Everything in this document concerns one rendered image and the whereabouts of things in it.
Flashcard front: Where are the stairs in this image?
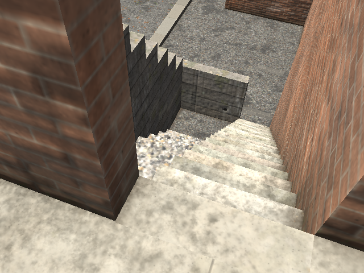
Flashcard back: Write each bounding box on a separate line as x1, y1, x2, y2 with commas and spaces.
152, 119, 304, 230

